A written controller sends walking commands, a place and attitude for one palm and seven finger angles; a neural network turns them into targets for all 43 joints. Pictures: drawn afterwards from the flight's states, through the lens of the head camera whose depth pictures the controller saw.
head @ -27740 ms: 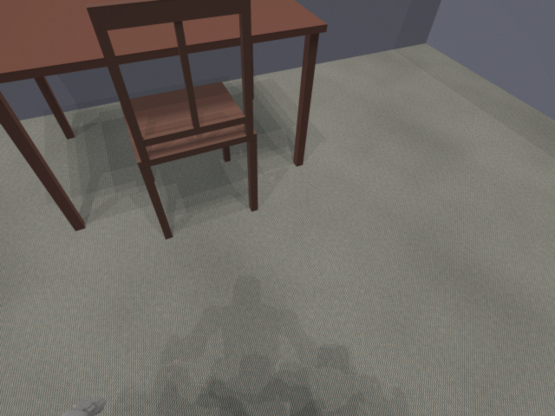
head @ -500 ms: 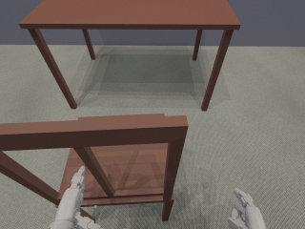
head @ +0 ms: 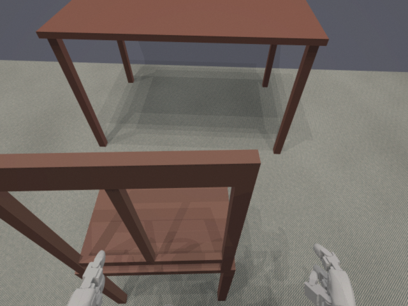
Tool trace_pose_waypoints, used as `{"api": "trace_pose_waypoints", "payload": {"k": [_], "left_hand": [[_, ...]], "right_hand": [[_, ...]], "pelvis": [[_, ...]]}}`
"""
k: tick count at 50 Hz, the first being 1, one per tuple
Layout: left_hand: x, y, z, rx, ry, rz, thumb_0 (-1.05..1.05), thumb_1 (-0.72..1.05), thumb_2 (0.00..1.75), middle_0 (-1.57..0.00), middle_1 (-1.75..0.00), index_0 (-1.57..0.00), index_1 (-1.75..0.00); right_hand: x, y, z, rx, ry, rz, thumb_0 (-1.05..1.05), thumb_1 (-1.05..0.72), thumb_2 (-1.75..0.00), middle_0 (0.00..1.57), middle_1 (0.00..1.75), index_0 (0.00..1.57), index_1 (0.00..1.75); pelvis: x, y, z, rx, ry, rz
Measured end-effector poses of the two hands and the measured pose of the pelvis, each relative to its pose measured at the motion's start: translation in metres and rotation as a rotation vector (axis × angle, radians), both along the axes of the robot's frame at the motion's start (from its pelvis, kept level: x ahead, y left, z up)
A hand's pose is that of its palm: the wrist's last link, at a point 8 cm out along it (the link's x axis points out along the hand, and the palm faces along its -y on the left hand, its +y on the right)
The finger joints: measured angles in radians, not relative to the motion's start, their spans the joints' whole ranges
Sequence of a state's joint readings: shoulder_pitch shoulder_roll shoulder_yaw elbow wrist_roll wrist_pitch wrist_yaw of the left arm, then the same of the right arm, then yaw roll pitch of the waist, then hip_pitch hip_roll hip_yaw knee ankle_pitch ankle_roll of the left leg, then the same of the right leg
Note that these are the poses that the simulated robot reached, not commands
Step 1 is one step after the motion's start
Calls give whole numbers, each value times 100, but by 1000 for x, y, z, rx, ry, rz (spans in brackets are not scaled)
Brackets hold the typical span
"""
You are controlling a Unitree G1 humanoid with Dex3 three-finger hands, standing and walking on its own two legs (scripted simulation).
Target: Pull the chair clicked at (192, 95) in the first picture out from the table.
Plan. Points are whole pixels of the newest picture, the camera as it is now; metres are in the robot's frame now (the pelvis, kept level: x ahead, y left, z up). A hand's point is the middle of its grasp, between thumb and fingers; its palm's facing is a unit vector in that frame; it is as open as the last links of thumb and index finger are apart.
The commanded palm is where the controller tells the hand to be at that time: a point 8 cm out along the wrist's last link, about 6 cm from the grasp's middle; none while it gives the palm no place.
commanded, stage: draw the hand back to the body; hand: left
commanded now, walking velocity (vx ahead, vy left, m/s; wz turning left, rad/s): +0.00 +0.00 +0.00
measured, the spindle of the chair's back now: (136, 230) +0.27 +0.15 +0.00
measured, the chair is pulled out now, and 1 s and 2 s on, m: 0.64 0.63 0.63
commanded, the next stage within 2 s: step back with the hand held close in 1.54 s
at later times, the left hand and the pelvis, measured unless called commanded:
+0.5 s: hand (79, 278) +0.16 +0.19 +0.10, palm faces +0.05 -0.99 -0.16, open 17.3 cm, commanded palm +0.11 +0.25 +0.12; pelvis -0.01 +0.00 +0.00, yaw -1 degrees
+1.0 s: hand (35, 252) +0.18 +0.24 +0.13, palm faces +0.33 -0.83 -0.46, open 11.2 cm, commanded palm +0.16 +0.29 +0.21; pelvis +0.02 +0.00 +0.05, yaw -1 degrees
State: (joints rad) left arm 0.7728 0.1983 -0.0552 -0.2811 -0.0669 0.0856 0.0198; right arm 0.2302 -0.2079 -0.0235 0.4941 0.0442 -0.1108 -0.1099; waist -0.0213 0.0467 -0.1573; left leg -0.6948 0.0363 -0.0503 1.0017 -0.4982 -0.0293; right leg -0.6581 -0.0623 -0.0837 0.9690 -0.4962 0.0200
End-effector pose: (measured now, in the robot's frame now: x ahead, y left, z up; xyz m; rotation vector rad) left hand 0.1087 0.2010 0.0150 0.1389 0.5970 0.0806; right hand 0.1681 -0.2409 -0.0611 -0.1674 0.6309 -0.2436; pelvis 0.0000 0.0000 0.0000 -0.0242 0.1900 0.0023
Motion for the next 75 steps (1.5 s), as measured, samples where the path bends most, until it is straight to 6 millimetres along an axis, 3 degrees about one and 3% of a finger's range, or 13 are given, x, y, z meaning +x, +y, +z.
{"api": "trace_pose_waypoints", "payload": {"k": [6,12,17,24,29,36,56,65,75], "left_hand": [[9,7,28,-77,-291,26,-1,-54,20,-1,0,-1,0],[24,14,52,-59,-534,-90,-1,-54,20,0,0,0,0],[26,19,60,-59,-489,-125,-1,-55,20,0,0,0,0],[25,34,93,-16,-536,-75,-1,-52,22,-1,-1,-1,-1],[24,47,110,211,-430,13,-1,-41,27,-3,-3,-2,-3],[26,64,132,337,-393,134,-1,-19,37,-6,-7,-6,-7],[42,84,149,422,-299,231,0,52,71,-16,-22,-28,-26],[43,86,154,451,-277,251,1,79,85,-20,-28,-34,-31],[39,79,154,453,-281,244,1,88,89,-21,-30,-34,-33]], "right_hand": [[1,2,-9,-5,-8,21,1,-91,-90,20,30,20,30],[-1,7,-23,43,-1,31,1,-91,-90,20,30,20,30],[-5,11,-20,81,-8,2,1,-91,-90,20,30,20,30],[-6,12,-3,73,-38,3,1,-91,-90,20,30,20,30],[-3,11,12,39,-11,8,1,-91,-90,20,30,20,30],[8,12,28,15,4,43,1,-91,-90,20,30,20,30],[48,22,42,28,-41,193,1,-91,-90,20,30,20,30],[47,15,38,30,-39,210,1,-91,-90,20,30,20,30],[39,7,34,31,-27,202,1,-91,-90,20,30,20,30]], "pelvis": [[-5,-1,-9,-8,13,5],[-13,-1,-18,-11,19,-3],[-13,-1,-14,-7,-6,-12],[-8,-1,2,-7,-42,-9],[-2,-1,18,-3,-102,-19],[8,1,38,2,-173,-15],[28,-8,55,20,-247,-11],[29,-13,55,25,-253,-8],[26,-18,54,28,-254,-5]]}}
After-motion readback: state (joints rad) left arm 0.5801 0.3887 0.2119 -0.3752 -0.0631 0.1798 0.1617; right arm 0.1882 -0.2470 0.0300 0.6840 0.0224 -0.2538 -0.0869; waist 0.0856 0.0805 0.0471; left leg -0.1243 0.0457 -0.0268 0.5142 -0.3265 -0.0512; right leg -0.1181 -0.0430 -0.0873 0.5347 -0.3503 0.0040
